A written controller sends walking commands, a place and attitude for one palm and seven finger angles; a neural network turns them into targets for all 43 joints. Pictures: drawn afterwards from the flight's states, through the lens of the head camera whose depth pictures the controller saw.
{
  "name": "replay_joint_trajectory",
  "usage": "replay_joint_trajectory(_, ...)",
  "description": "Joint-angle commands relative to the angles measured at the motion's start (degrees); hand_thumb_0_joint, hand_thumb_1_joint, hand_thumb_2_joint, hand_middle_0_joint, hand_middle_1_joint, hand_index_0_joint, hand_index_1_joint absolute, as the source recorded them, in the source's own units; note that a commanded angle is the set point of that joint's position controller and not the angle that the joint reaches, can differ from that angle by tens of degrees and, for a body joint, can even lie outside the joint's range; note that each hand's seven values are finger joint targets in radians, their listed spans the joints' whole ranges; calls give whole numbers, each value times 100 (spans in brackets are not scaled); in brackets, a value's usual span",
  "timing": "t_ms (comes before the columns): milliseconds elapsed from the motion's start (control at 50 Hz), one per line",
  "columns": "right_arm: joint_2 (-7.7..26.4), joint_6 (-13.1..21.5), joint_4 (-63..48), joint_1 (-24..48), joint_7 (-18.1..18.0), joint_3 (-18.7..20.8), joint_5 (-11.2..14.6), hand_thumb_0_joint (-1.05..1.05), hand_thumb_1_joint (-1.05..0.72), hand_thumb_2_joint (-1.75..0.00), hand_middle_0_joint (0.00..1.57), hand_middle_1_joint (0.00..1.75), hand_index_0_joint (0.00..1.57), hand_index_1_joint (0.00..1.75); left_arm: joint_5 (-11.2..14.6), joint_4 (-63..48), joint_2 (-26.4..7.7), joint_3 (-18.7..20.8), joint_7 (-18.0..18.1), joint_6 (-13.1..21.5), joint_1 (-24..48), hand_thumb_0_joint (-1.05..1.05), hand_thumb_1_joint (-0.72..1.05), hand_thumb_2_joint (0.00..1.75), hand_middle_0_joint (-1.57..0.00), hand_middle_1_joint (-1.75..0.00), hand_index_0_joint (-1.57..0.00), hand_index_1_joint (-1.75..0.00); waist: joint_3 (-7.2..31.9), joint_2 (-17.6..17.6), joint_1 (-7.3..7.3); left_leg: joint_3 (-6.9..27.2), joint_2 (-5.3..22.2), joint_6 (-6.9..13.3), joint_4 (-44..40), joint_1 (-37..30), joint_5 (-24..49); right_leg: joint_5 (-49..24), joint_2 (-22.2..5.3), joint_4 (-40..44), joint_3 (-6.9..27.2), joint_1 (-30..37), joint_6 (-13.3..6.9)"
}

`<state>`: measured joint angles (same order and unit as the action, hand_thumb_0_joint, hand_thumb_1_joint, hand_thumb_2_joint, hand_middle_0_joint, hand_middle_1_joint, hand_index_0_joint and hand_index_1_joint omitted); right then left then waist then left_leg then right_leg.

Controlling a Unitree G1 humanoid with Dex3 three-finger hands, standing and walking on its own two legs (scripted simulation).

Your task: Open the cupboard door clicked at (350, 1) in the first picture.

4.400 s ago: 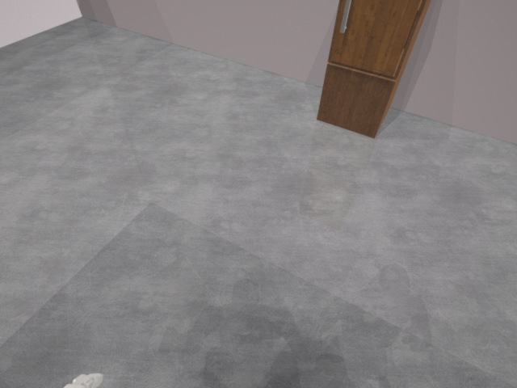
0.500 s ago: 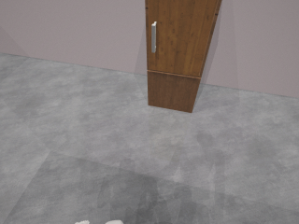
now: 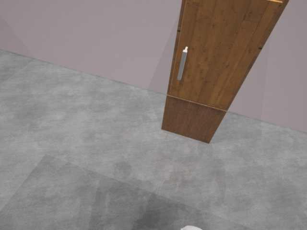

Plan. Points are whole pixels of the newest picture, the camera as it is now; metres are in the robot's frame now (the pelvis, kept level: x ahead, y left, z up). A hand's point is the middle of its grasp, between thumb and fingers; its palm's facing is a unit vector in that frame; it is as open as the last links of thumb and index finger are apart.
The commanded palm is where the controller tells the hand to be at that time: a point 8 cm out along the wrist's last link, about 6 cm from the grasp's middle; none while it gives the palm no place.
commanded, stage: turn to face it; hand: left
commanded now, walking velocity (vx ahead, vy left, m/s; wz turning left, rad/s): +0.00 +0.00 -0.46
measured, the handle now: (182, 63) +0.90 -0.08 -0.09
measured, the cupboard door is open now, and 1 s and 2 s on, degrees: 0 0 0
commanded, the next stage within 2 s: take the last steps up to it in 0.50 s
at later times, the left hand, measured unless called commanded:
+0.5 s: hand (113, 210) +0.20 +0.14 -0.16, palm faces -0.11 -0.97 -0.22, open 7.3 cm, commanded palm none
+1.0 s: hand (115, 201) +0.22 +0.14 -0.16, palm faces -0.30 -0.93 -0.19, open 7.4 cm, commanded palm none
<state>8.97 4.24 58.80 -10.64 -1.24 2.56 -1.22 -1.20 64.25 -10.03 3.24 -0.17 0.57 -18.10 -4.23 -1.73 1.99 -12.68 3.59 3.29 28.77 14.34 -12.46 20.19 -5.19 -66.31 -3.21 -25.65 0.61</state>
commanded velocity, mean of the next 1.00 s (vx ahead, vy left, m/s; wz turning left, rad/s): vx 0.13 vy -0.03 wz -0.23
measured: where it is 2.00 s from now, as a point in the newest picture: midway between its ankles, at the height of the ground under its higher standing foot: (173, 212)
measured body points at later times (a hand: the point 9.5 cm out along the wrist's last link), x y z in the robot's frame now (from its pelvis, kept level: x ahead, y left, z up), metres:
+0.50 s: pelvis +0.08 -0.03 +0.00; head +0.10 -0.05 +0.45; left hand +0.20 +0.19 -0.14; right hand +0.08 -0.27 -0.17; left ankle +0.09 +0.11 -0.69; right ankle +0.11 -0.14 -0.74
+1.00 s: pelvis +0.12 -0.03 +0.01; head +0.14 -0.04 +0.46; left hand +0.24 +0.18 -0.14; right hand +0.00 -0.23 -0.15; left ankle +0.12 +0.11 -0.74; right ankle +0.09 -0.16 -0.71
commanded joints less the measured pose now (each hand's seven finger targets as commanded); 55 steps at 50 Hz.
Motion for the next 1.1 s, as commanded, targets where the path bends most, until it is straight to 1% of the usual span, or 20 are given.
replay_joint_trajectory(0,622,8,-26,-578,-48,50,7,0,-90,-90,20,30,20,30,-17,-297,-11,73,35,-106,-434,0,90,90,-20,-30,-20,-30,314,723,-66,601,1545,347,-1500,-150,2223,-389,-173,317,119,-121,120)
replay_joint_trajectory(140,838,-200,42,-641,-46,184,-30,0,-90,-90,20,30,20,30,-22,-820,-46,111,13,-168,395,0,90,90,-20,-30,-20,-30,188,1005,-281,317,1729,423,-975,-523,2043,-366,-15,2196,-229,170,134)
replay_joint_trajectory(200,881,-294,37,-591,-34,212,-30,0,-90,-90,20,30,20,30,-39,-831,-166,132,25,-78,142,0,90,90,-20,-30,-20,-30,373,821,-114,186,1599,114,-163,-534,1781,-888,203,3333,-425,948,60)
replay_joint_trajectory(220,799,-307,26,-621,-13,204,-1,0,-90,-90,20,30,20,30,-55,-753,-377,161,37,-14,-132,0,90,90,-20,-30,-20,-30,543,415,8,-26,1347,-139,511,-334,1423,-1679,91,3929,-290,1527,17)
replay_joint_trajectory(240,506,-316,-83,-783,17,156,40,0,-90,-90,20,30,20,30,-98,-719,-921,249,103,71,-339,0,90,90,-20,-30,-20,-30,772,-869,47,-324,801,-501,1734,884,-44,-3444,-1000,4191,1145,2544,-413)
replay_joint_trajectory(260,341,-363,-228,-653,-2,101,69,0,-90,-90,20,30,20,30,-1,-633,-1244,278,118,75,-641,0,90,90,-20,-30,-20,-30,948,-1301,154,83,283,-690,2795,1440,-2414,-5133,-1914,4346,1880,2722,-1137)
replay_joint_trajectory(300,383,-470,-280,-382,-75,66,76,0,-90,-90,20,30,20,30,11,-702,-1116,265,217,58,-201,0,90,90,-20,-30,-20,-30,945,-1341,77,897,378,-686,3505,1594,-2294,-4393,-1730,4535,2002,2243,-1428)
replay_joint_trajectory(380,378,-555,-149,-593,-23,79,37,0,-90,-90,20,30,20,30,-30,-1012,-889,236,252,-36,734,0,90,90,-20,-30,-20,-30,766,-462,-255,948,353,-708,3065,1039,-1444,-2786,-1140,4701,1087,1320,-1113)
replay_joint_trajectory(480,356,-551,-303,-469,-16,63,43,0,-90,-90,20,30,20,30,-56,-1039,-1013,276,176,-123,719,0,90,90,-20,-30,-20,-30,550,-624,-152,777,93,-652,1710,659,-1278,-1592,-923,4868,1342,1081,-1101)
replay_joint_trajectory(560,417,-454,-178,-1002,-68,39,53,0,-90,-90,20,30,20,30,30,-1112,-952,274,134,-193,920,0,90,90,-20,-30,-20,-30,671,-530,-408,626,-7,-602,-150,-524,-149,-1245,-531,4381,1201,726,-682)
replay_joint_trajectory(600,999,-377,-270,-1021,-81,102,-37,0,-90,-90,20,30,20,30,91,-1255,-392,162,68,-240,800,0,90,90,-20,-30,-20,-30,368,1540,-376,2385,1390,-92,-1413,-569,-671,250,386,3194,407,-128,-97)
replay_joint_trajectory(620,1265,-402,-387,-849,-83,158,-87,0,-90,-90,20,30,20,30,41,-1337,-439,174,38,-273,957,0,90,90,-20,-30,-20,-30,77,2091,-466,3230,2061,379,-2087,25,-1740,908,607,2066,92,-280,43)
replay_joint_trajectory(640,1245,-390,-426,-717,-102,175,-107,0,-90,-90,20,30,20,30,-42,-1335,-598,243,5,-314,1119,0,90,90,-20,-30,-20,-30,-170,1823,-484,3306,2100,482,-2305,328,-2195,866,453,1140,394,-408,9)
replay_joint_trajectory(680,1014,-311,-492,-388,-98,100,-78,0,-90,-90,20,30,20,30,-77,-1184,-589,271,-100,-240,798,0,90,90,-20,-30,-20,-30,-178,995,-201,2583,1664,347,-2130,149,-1997,334,359,454,393,-655,-6)
replay_joint_trajectory(740,933,-185,-342,-791,-80,121,-66,0,-90,-90,20,30,20,30,-57,-1073,-439,190,-150,-149,671,0,90,90,-20,-30,-20,-30,146,1023,-329,1798,1357,268,-1890,-773,-840,-70,262,637,215,-863,81)
replay_joint_trajectory(880,964,-162,75,-1508,-51,203,-84,0,-90,-90,20,30,20,30,-28,-1086,-296,82,-188,-86,1202,0,90,90,-20,-30,-20,-30,79,1015,-631,1570,1633,442,-1789,-1231,-142,195,75,2138,-63,-524,89)
replay_joint_trajectory(980,969,-230,196,-1202,5,218,-74,0,-90,-90,20,30,20,30,-11,-708,-258,88,-166,37,449,0,90,90,-20,-30,-20,-30,273,967,-224,1153,1328,123,-1024,-370,-529,-450,388,3971,-500,1326,-39)
replay_joint_trajectory(1000,808,-213,220,-1189,31,188,-37,0,-90,-90,20,30,20,30,-21,-514,-435,125,-126,97,5,0,90,90,-20,-30,-20,-30,473,484,-18,880,1051,-81,-373,150,-664,-721,272,4434,-287,2291,-144)
replay_joint_trajectory(1040,352,-193,-187,-561,110,18,27,0,-90,-90,20,30,20,30,2,-166,-1394,289,13,169,-1137,0,90,90,-20,-30,-20,-30,516,-1576,521,248,106,-437,2258,2442,-2388,214,-1745,5445,2501,3541,-1043)
replay_joint_trajectory(1080,532,-260,-204,-251,116,111,-5,0,-90,-90,20,30,20,30,25,-159,-1068,240,103,176,-832,0,90,90,-20,-30,-20,-30,74,-1249,356,945,392,-321,3364,2649,-1710,1138,-1738,5832,2553,2647,-1229)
